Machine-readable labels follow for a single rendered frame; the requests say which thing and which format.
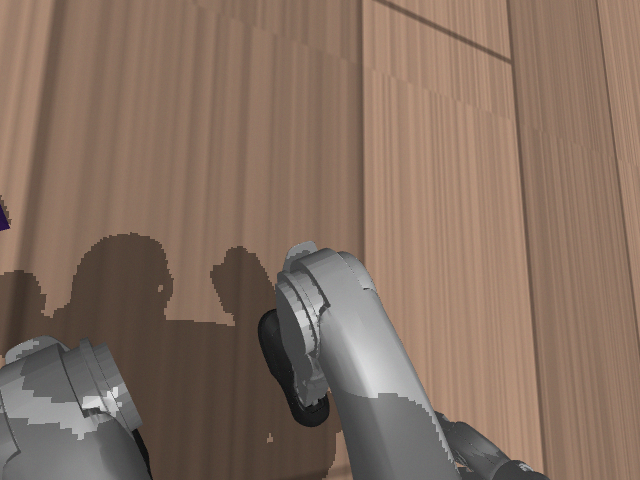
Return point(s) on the right robot hand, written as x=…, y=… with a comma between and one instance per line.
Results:
x=470, y=448

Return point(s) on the left robot foot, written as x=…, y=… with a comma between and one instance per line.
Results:
x=142, y=449

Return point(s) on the carton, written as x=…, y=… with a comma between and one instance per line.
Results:
x=3, y=221

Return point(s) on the right robot foot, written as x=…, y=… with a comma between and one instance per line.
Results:
x=281, y=368

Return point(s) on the right robot arm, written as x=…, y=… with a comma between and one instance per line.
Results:
x=517, y=470

